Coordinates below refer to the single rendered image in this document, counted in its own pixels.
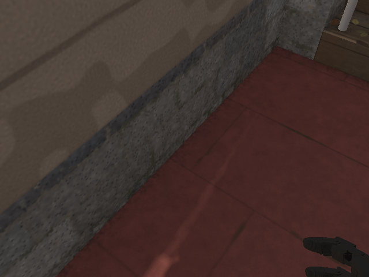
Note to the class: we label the right robot hand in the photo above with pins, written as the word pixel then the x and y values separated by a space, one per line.
pixel 341 250

